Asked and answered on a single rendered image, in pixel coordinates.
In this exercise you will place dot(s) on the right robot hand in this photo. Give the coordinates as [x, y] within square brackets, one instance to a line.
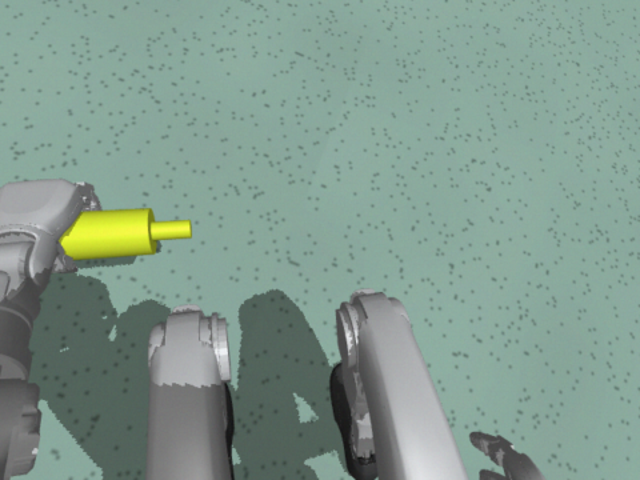
[516, 466]

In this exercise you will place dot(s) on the left robot hand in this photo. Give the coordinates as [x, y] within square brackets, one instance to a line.
[51, 205]

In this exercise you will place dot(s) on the right robot foot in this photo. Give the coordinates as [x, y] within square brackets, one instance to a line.
[358, 467]

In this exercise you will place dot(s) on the bottle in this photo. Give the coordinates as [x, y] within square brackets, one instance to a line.
[119, 233]

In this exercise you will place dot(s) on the left robot arm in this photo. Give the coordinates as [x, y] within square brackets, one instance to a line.
[27, 256]

